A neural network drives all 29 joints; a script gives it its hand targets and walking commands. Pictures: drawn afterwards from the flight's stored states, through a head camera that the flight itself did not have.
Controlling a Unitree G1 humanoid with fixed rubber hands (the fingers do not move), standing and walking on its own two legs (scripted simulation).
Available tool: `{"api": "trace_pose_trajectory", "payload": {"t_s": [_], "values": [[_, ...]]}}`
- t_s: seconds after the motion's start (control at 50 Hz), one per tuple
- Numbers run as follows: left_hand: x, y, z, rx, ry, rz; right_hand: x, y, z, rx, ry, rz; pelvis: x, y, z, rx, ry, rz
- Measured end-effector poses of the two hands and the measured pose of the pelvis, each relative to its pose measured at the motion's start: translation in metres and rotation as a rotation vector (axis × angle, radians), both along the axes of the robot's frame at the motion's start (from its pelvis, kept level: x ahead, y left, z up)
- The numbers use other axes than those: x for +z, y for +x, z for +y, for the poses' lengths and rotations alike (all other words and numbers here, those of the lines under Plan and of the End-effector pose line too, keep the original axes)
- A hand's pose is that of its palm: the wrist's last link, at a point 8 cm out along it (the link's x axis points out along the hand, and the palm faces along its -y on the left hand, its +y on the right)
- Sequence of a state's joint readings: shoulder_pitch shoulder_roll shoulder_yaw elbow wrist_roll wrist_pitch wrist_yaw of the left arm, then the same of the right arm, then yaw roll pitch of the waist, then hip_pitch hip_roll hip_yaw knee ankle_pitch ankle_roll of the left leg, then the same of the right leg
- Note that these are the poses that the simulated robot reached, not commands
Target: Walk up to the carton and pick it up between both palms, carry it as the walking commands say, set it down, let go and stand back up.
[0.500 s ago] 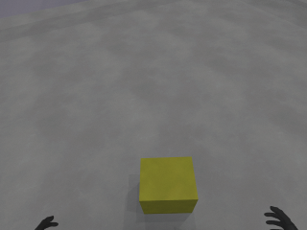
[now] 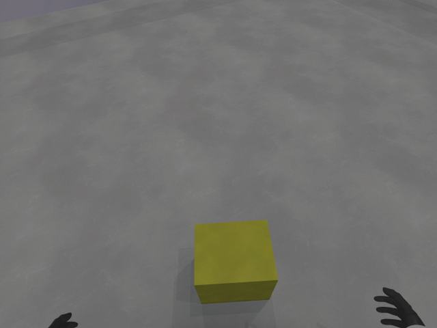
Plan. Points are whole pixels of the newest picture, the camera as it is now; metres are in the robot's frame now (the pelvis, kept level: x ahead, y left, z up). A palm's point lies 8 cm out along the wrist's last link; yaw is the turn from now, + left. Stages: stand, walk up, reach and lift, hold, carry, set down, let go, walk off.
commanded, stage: walk up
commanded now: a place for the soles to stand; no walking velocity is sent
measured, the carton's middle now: (233, 263) +0.43 -0.02 -0.62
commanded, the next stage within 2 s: reach and lift in 1.76 s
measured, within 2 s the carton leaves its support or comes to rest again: neither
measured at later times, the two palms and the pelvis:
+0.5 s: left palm out of the picture +0.10 +0.33 -0.08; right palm out of the picture +0.10 -0.33 -0.10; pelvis +0.00 +0.00 +0.00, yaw -1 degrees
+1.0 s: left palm out of the picture +0.10 +0.33 -0.08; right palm out of the picture +0.10 -0.33 -0.10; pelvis -0.01 +0.00 -0.01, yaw -2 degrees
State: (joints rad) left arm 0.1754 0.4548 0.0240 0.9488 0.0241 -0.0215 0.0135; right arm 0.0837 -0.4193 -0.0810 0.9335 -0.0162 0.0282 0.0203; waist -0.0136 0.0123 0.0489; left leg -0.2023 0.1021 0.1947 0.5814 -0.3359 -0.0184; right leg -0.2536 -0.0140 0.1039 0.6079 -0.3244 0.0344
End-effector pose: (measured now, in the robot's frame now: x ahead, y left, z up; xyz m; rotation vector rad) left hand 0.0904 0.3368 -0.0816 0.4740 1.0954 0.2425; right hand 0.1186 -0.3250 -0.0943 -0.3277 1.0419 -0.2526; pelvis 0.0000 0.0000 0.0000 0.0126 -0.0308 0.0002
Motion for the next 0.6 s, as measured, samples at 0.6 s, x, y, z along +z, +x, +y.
{"api": "trace_pose_trajectory", "payload": {"t_s": [0.6], "values": [[-0.001, 0.007, -0.004, -0.049, -0.001, -0.033, -0.001, -0.022, -0.004, -0.024, -0.011, 0.001, -0.004, -0.005, 0.001, -0.014, -0.005, 0.005]]}}
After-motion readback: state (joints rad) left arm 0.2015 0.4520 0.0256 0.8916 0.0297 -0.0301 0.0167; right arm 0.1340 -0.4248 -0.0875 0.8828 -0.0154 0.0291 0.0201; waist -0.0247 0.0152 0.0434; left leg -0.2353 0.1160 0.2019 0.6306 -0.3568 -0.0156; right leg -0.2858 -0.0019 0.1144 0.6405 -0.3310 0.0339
